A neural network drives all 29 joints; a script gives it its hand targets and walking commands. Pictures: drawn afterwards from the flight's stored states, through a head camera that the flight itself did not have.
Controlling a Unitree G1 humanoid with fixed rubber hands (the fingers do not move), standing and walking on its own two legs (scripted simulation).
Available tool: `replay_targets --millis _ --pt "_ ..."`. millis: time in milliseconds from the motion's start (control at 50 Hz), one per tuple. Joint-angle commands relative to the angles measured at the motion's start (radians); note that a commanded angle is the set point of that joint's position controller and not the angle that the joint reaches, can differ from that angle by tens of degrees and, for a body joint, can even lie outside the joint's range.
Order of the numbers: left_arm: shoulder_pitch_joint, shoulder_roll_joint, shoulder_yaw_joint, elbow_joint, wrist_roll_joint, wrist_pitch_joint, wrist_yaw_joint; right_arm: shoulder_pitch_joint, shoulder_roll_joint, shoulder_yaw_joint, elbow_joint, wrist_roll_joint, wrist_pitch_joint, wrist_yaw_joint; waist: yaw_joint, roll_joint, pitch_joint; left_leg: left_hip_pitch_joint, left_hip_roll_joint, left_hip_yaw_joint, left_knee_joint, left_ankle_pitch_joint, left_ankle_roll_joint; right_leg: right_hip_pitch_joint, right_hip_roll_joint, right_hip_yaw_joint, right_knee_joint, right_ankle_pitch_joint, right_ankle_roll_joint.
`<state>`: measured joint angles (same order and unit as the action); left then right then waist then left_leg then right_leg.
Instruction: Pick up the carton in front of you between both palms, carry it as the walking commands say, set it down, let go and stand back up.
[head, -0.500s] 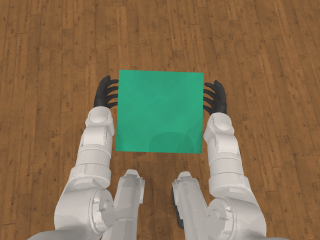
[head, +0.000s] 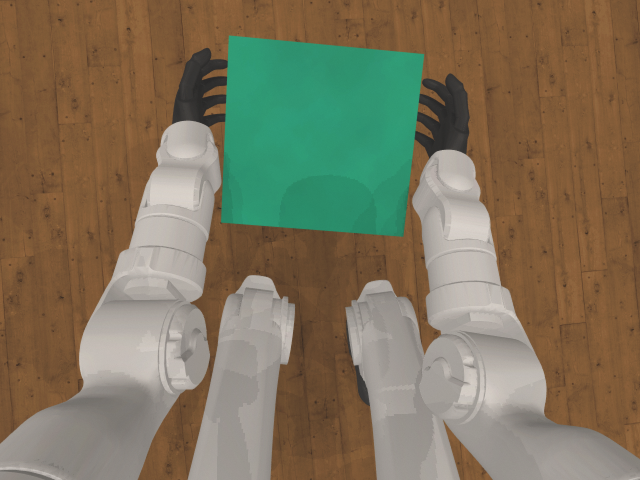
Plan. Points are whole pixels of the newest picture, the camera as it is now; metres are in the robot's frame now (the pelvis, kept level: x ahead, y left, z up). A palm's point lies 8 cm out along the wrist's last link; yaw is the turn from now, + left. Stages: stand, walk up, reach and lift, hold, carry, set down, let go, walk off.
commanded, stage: set down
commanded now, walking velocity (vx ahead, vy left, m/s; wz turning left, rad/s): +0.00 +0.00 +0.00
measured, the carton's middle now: (318, 149) +0.49 +0.02 -0.22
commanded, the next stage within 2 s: none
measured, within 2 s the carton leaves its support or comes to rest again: rests again in 0.88 s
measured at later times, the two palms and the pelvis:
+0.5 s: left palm (214, 125) +0.52 +0.17 -0.23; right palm (416, 155) +0.49 -0.13 -0.23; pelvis +0.00 +0.00 -0.08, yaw -2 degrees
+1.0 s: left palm (212, 121) +0.52 +0.17 -0.24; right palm (415, 148) +0.51 -0.13 -0.23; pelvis +0.00 +0.00 -0.09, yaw -2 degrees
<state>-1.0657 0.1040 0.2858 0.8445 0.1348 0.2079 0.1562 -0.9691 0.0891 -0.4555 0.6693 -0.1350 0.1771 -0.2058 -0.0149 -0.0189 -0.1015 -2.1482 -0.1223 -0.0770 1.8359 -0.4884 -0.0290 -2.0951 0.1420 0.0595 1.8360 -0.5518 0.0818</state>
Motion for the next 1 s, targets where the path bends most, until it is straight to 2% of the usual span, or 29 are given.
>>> replay_targets --millis 0,240,300,340,360,380,440,520,700,980 --pt "-0.587 -0.883 -0.428 -0.051 -0.097 -0.046 -0.268 -0.657 0.801 0.515 0.017 0.085 -0.015 0.264 0.009 0.094 -1.046 0.717 -0.029 0.1 -0.128 0.245 -0.001 0.375 0.049 -0.138 -0.1 0.212 -0.025" --pt "-0.728 -0.771 -0.427 0.027 -0.157 -0.077 -0.271 -0.802 0.713 0.492 0.055 0.133 -0.043 0.239 0.017 0.087 -0.999 0.611 -0.007 0.109 0.029 0.243 0.004 0.324 0.038 -0.153 0.062 0.215 -0.02" --pt "-0.773 -0.758 -0.456 0.007 -0.195 -0.086 -0.273 -0.844 0.705 0.516 0.031 0.164 -0.053 0.233 0.021 0.086 -1.035 0.61 -0.003 0.111 0.071 0.27 0.007 0.347 0.036 -0.154 0.1 0.241 -0.02" --pt "-0.804 -0.767 -0.469 -0.016 -0.225 -0.091 -0.279 -0.861 0.715 0.549 0.018 0.181 -0.054 0.229 0.028 0.05 -1.047 0.594 -0.002 0.107 0.093 0.307 0.012 0.371 0.038 -0.156 0.12 0.276 -0.019" --pt "-0.768 -0.743 -0.452 0.015 -0.21 -0.096 -0.267 -0.837 0.714 0.557 0.046 0.176 -0.056 0.219 0.04 0.024 -1.014 0.603 0.001 0.109 0.102 0.315 0.012 0.35 0.041 -0.16 0.128 0.279 -0.009" --pt "-0.746 -0.744 -0.443 0.012 -0.21 -0.092 -0.276 -0.836 0.732 0.567 0.036 0.188 -0.055 0.227 0.057 0.01 -0.989 0.587 -0.004 0.104 0.104 0.317 0.019 0.359 0.041 -0.159 0.129 0.277 -0.011" --pt "-0.706 -0.756 -0.408 0.048 -0.196 -0.092 -0.29 -0.822 0.763 0.572 0.054 0.186 -0.054 0.239 0.072 -0.03 -0.94 0.553 -0.003 0.107 0.125 0.33 0.027 0.328 0.047 -0.156 0.139 0.292 -0.007" --pt "-0.684 -0.743 -0.358 0.101 -0.156 -0.092 -0.311 -0.804 0.759 0.533 0.105 0.166 -0.05 0.249 0.089 -0.033 -0.846 0.463 0.0 0.114 0.137 0.292 0.033 0.291 0.048 -0.141 0.142 0.271 -0.011" --pt "-0.664 -0.658 -0.257 0.202 -0.074 -0.078 -0.345 -0.775 0.681 0.391 0.213 0.086 -0.034 0.267 0.081 -0.007 -0.654 0.33 0.012 0.111 0.131 0.166 0.045 0.192 0.053 -0.13 0.136 0.166 -0.028" --pt "-0.559 -0.564 -0.186 0.288 -0.011 -0.074 -0.351 -0.654 0.563 0.274 0.311 0.016 -0.038 0.29 0.068 0.003 -0.529 0.289 0.02 0.077 0.129 0.204 0.052 0.108 0.043 -0.127 0.151 0.185 -0.037"
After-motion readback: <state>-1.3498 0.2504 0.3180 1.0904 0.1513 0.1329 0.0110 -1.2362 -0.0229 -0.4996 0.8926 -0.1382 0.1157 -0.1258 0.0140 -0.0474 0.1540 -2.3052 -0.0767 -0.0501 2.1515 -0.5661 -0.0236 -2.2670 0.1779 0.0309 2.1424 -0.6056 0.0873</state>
